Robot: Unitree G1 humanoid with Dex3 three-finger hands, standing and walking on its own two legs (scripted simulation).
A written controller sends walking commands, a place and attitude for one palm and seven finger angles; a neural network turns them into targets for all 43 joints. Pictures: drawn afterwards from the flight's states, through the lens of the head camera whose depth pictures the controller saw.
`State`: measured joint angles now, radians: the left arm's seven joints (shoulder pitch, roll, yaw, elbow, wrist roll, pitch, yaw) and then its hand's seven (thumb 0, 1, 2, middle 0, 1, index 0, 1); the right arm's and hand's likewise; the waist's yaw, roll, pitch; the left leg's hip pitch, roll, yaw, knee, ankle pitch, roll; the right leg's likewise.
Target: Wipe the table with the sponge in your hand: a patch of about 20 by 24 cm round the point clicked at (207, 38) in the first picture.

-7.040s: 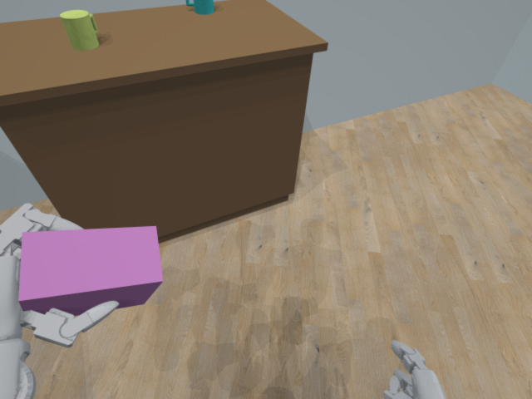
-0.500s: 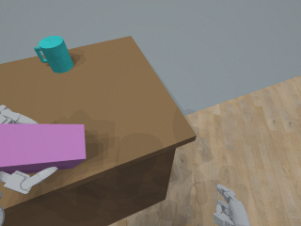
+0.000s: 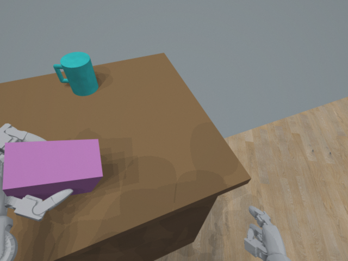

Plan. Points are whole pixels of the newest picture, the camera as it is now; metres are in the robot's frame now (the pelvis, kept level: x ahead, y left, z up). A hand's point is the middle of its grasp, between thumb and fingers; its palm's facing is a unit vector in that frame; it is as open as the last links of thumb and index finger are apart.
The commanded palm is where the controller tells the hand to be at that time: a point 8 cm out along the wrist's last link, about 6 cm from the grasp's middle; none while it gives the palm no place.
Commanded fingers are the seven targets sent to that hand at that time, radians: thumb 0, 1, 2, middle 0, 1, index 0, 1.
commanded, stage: come to a stop and stand still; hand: left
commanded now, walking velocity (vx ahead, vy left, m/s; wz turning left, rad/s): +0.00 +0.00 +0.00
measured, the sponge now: (69, 170) +0.24 +0.21 +0.14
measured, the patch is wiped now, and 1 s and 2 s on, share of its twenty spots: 0.00 0.00 0.00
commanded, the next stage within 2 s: look again from close up in 0.32 s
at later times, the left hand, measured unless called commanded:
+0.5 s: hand (18, 153) +0.24 +0.28 +0.18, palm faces +0.47 -0.77 -0.43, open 10.7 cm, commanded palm +0.15 +0.28 +0.17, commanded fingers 0.00 0.10 1.30 -1.20 -1.60 -1.20 -1.60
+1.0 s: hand (32, 171) +0.22 +0.26 +0.15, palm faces +0.39 -0.85 -0.36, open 10.7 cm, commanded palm +0.15 +0.29 +0.17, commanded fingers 0.00 0.10 1.30 -1.20 -1.60 -1.20 -1.60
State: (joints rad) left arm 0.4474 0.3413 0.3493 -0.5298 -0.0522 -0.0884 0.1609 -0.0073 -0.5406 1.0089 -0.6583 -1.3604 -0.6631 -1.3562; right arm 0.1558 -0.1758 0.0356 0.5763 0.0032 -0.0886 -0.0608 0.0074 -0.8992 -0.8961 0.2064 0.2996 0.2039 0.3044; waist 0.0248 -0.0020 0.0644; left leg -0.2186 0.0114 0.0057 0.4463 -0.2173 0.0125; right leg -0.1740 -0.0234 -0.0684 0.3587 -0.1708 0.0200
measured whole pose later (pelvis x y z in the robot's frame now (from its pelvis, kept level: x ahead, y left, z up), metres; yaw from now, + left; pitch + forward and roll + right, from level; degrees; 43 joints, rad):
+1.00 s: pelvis -0.01 +0.01 -0.01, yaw -2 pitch -1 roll -1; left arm 0.37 0.37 0.39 -0.50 -0.04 -0.22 0.11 -0.01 -0.54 1.01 -0.66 -1.36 -0.66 -1.36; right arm 0.17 -0.17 0.02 0.57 0.00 -0.17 -0.01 0.01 -0.90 -0.90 0.21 0.30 0.20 0.30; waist 0.05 -0.07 0.13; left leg -0.26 0.00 0.04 0.50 -0.23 0.03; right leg -0.25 -0.04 -0.03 0.46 -0.19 0.03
